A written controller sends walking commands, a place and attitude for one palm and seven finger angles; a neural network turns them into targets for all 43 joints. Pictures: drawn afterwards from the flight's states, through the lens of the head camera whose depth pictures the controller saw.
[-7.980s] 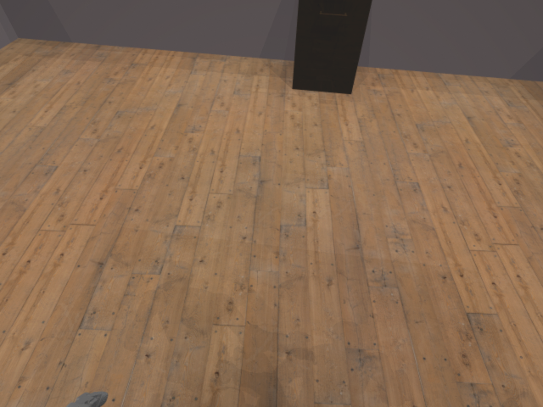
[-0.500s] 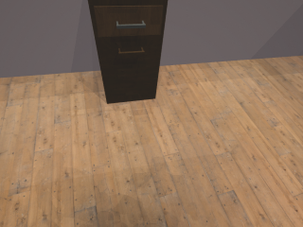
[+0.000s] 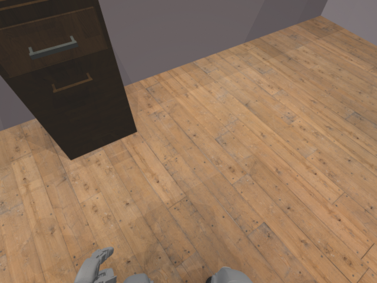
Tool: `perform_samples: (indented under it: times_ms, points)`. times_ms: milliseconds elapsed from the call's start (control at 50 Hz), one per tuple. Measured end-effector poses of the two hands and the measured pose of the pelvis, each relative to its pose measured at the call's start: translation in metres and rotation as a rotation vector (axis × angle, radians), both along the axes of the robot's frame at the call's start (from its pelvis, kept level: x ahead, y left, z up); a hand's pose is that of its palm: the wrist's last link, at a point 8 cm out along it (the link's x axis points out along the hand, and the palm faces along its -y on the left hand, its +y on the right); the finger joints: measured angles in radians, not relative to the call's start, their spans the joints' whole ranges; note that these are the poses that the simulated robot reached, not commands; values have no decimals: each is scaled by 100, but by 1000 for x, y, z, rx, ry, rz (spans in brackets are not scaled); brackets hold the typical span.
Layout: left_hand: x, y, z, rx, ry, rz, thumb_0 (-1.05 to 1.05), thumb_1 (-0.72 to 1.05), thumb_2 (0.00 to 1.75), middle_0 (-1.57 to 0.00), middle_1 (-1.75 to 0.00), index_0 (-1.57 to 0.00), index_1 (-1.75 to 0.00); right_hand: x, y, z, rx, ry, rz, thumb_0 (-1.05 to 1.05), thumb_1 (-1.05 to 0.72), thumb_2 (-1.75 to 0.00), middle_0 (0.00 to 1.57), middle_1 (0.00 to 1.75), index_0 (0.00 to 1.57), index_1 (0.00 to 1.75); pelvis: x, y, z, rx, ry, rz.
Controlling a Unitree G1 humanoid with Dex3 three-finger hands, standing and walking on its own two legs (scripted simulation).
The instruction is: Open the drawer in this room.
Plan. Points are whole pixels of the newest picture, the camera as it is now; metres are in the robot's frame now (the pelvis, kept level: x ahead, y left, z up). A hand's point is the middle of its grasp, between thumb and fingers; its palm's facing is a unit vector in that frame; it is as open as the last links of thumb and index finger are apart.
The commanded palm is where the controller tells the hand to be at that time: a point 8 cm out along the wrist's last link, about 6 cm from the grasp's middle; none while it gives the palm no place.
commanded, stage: walk to a spot facing it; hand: left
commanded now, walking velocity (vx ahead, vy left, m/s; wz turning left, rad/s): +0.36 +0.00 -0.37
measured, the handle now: (53, 47) +0.89 +0.53 -0.04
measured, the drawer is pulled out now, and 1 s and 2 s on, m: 0.00 0.00 0.00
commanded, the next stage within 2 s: turn to face it in 0.66 s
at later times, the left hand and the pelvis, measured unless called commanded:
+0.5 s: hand (97, 224) +0.27 +0.25 -0.15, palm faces -0.15 -0.97 -0.17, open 7.4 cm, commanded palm none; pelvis +0.20 +0.06 +0.03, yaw -14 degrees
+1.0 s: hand (169, 144) +0.52 +0.08 -0.14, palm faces -0.44 -0.87 -0.21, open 7.3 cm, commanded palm none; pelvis +0.32 -0.02 +0.01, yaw -23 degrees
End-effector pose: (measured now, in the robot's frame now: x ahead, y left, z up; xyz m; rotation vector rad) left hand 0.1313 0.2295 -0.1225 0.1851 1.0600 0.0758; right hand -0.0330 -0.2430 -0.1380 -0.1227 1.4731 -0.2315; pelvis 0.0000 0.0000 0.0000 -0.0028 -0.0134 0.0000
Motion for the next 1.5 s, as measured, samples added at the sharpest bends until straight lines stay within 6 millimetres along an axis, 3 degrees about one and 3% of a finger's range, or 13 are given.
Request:
perform_samples:
  times_ms: [60,180,280,340,420,560,740,860,980,1080,1260,1380,1500]
  points:
    - [-9,-1,3,9,93,9,0,92,90,-20,-30,-20,-30,71,-8,12,-27,-154,24,1,-91,-90,20,30,20,30,21,1,11,-1,10,-36]
    - [-12,30,9,51,201,38,-1,94,90,-20,-30,-21,-30,193,-4,39,-50,-380,83,1,-91,-90,19,29,20,30,68,10,20,-9,27,-82]
    - [0,57,-1,42,268,75,0,92,90,-20,-30,-20,-30,269,19,51,-63,-464,132,1,-91,-90,19,30,20,30,115,30,17,-24,19,-109]
    - [20,73,-15,30,309,71,1,92,90,-20,-30,-20,-30,298,33,51,-88,-504,136,1,-91,-90,20,30,20,30,144,44,7,-24,9,-143]
    - [71,78,-12,21,325,-1,1,92,90,-20,-30,-20,-30,293,46,53,-92,-465,62,0,-91,-90,20,30,21,30,175,53,15,-29,0,-200]
    - [193,56,1,3,220,-140,1,91,90,-19,-30,-20,-30,233,52,50,-112,-240,-154,-1,-94,-90,20,30,21,30,223,53,28,-34,14,-282]
    - [338,-29,2,8,107,-367,1,91,90,-19,-30,-20,-30,163,56,31,-60,24,-393,0,-92,-90,20,30,20,30,271,23,17,-12,19,-397]
    - [401,-90,0,38,-22,-473,1,91,90,-19,-30,-20,-30,164,43,1,-2,81,-490,1,-91,-90,20,30,20,30,297,-10,-3,0,4,-437]
    - [399,-106,13,33,-5,-455,1,91,90,-20,-30,-20,-30,230,23,1,14,-44,-440,1,-91,-90,19,30,20,30,314,-19,10,-9,-7,-407]
    - [389,-98,11,-14,8,-372,1,91,90,-20,-30,-20,-30,286,18,7,26,-128,-347,1,-91,-90,20,30,20,30,326,-16,13,-13,-10,-344]
    - [349,-17,-23,-7,132,-162,1,91,90,-20,-30,-20,-30,353,2,22,-85,-193,-168,1,-93,-90,20,30,20,30,342,9,2,-27,8,-241]
    - [321,27,-5,59,204,-75,1,91,90,-20,-30,-20,-30,374,-2,40,-104,-201,-96,1,-91,-90,20,30,21,30,344,13,18,-29,26,-195]
    - [310,39,10,97,179,-8,1,91,90,-19,-30,-20,-30,390,-12,43,-85,-214,-31,1,-91,-90,20,30,21,30,340,5,24,-29,26,-129]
